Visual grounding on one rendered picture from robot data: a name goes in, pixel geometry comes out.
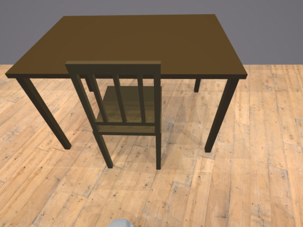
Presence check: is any chair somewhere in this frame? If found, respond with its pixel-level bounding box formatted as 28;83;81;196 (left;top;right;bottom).
65;61;162;170

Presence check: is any table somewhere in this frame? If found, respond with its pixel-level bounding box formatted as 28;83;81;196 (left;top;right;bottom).
5;14;248;153

